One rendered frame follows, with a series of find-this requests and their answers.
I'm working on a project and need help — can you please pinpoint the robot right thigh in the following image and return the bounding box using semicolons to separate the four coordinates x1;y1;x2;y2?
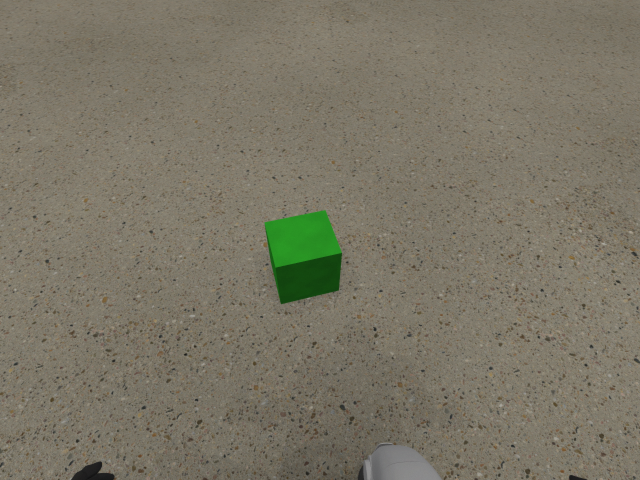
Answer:
363;445;442;480

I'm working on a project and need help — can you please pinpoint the robot right shin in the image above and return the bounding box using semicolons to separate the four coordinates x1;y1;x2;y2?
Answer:
373;443;393;453

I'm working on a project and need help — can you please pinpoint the carton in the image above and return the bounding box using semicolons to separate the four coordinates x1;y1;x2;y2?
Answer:
264;210;342;304

